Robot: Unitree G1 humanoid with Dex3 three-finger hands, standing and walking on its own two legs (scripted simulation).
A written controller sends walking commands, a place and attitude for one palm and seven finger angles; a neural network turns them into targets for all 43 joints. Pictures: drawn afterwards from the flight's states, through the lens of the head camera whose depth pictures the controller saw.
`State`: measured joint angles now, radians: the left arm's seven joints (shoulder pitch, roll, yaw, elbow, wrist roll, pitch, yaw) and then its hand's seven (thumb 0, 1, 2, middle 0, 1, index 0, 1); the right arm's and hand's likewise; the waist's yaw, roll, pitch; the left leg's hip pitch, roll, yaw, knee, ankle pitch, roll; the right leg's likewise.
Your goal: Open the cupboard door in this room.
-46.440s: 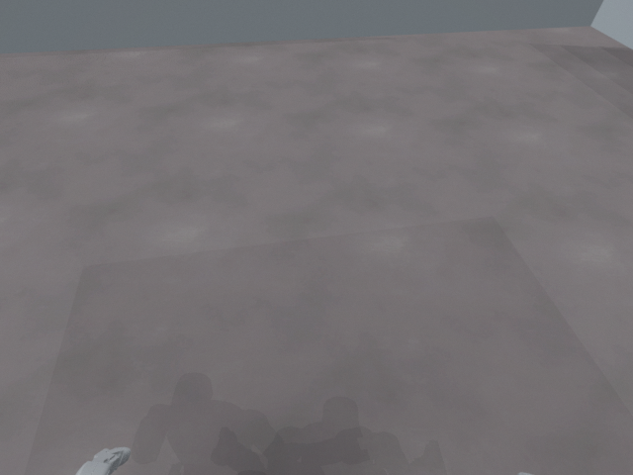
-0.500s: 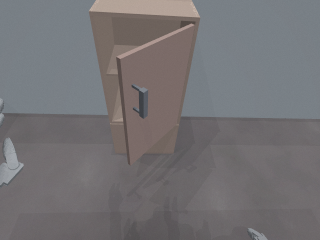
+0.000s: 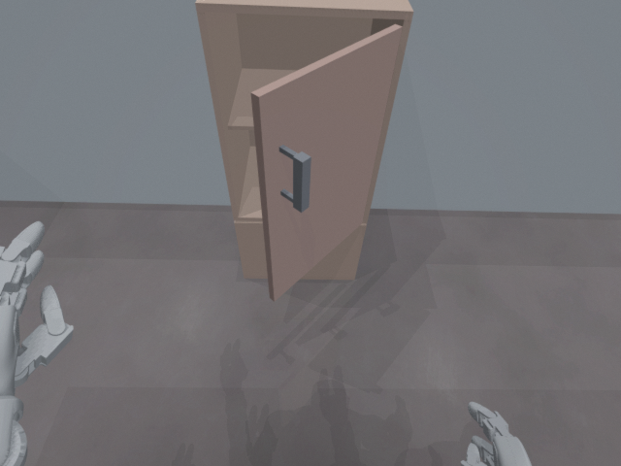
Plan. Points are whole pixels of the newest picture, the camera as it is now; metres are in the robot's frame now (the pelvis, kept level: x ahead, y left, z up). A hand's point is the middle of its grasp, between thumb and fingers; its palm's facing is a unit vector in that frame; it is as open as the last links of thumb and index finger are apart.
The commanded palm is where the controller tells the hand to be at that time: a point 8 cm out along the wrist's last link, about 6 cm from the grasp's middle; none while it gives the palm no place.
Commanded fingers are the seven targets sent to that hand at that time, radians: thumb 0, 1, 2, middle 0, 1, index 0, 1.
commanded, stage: let the arm hang, fingers relaxed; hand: left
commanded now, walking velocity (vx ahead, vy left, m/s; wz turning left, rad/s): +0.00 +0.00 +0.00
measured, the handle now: (293, 178) +0.59 +0.08 +0.01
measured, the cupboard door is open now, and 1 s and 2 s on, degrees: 48 48 48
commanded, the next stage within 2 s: look to check the result in 1.06 s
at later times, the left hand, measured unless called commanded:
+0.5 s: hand out of the picture -0.07 +0.18 -0.17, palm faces +0.07 -0.97 -0.24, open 7.3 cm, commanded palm none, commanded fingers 0.00 0.90 0.90 -0.20 -0.30 -0.20 -0.30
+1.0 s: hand out of the picture +0.00 +0.16 -0.17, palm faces +0.06 -0.97 -0.21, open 7.4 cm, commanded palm none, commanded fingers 0.00 0.90 0.90 -0.20 -0.30 -0.20 -0.30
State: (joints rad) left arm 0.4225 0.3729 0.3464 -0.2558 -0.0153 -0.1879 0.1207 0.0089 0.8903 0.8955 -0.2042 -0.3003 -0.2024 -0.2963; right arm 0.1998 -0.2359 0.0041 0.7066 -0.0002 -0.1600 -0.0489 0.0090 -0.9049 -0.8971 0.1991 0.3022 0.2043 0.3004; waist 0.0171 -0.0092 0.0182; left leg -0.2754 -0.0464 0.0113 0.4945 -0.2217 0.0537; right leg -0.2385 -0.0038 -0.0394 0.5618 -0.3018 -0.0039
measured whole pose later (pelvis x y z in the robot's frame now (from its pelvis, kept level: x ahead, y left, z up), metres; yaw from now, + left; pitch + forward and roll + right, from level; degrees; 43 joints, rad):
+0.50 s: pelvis -0.04 -0.03 +0.00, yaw +3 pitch -2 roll -1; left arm 0.31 0.24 0.01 1.08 0.01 0.03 0.00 0.00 0.93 0.89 -0.20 -0.30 -0.20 -0.29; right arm 0.28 -0.22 0.00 1.09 -0.02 0.04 -0.02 0.01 -0.91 -0.90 0.20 0.30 0.20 0.30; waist 0.00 0.01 0.06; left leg -0.28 -0.03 -0.06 0.45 -0.13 0.02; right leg -0.17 0.05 -0.01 0.45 -0.24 -0.04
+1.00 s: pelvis -0.03 -0.03 +0.01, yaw +3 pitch -2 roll +0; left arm 0.22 0.19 0.01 1.13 0.01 0.00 0.01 0.00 0.91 0.89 -0.20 -0.30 -0.20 -0.29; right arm 0.23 -0.20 0.00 1.13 -0.02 0.00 -0.02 0.00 -0.91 -0.90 0.20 0.30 0.20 0.30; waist -0.01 0.01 0.03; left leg -0.23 -0.04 -0.05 0.39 -0.13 0.01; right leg -0.13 0.04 0.00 0.41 -0.25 -0.04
